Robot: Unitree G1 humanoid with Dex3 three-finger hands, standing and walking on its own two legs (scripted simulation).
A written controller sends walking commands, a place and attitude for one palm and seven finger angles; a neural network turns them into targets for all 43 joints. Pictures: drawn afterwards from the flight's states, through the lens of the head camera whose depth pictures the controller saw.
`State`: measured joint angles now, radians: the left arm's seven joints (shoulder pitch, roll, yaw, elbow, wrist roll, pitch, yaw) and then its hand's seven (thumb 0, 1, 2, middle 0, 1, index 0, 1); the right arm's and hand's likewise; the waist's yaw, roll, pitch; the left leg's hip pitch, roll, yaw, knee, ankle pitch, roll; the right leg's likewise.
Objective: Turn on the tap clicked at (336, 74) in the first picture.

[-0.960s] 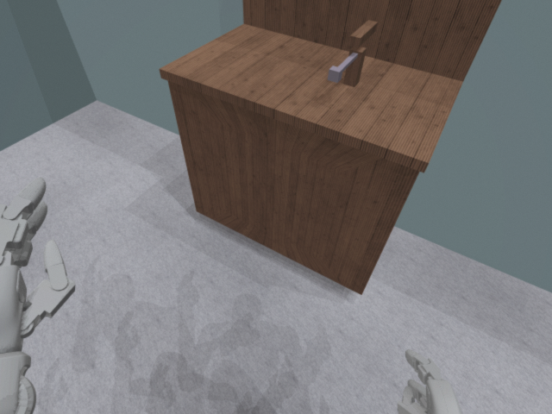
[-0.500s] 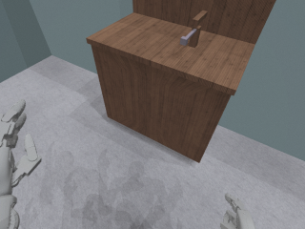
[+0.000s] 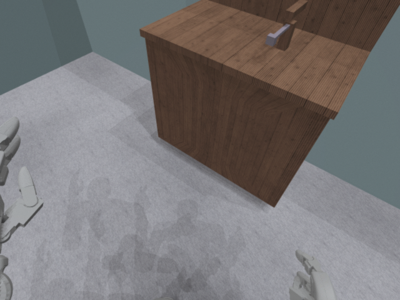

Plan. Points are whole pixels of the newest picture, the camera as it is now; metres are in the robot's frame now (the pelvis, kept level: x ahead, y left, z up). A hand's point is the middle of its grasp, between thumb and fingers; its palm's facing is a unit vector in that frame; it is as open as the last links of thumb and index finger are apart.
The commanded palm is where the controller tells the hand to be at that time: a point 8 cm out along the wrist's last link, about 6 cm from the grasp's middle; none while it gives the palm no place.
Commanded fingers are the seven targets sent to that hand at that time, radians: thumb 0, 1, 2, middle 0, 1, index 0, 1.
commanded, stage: walk around to get in front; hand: left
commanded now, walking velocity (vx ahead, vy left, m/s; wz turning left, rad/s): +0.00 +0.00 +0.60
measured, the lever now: (271, 39) +0.87 -0.18 +0.10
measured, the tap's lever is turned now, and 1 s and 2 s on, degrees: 0 0 0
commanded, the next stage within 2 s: none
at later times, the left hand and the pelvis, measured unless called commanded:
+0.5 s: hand out of the picture +0.11 +0.29 +0.18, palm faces +0.61 -0.69 -0.39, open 7.4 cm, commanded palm +0.04 +0.31 +0.19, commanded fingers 0.00 0.90 0.90 -0.20 -0.30 -0.20 -0.30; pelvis -0.03 -0.01 +0.01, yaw +18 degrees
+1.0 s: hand out of the picture -0.03 +0.29 +0.18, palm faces +0.83 -0.42 -0.38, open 7.4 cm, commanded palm -0.10 +0.29 +0.19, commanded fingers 0.00 0.90 0.90 -0.20 -0.30 -0.20 -0.30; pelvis -0.06 -0.03 +0.00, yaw +36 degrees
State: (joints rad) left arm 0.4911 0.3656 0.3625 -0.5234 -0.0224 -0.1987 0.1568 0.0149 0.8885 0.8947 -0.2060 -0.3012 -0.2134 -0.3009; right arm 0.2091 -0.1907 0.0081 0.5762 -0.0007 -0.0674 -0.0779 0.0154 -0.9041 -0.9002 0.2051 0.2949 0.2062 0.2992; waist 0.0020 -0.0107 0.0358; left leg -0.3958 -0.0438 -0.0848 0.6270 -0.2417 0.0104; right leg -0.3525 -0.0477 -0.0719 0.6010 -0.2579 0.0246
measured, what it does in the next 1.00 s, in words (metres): steps on the spot, turning left: right foot, then left foot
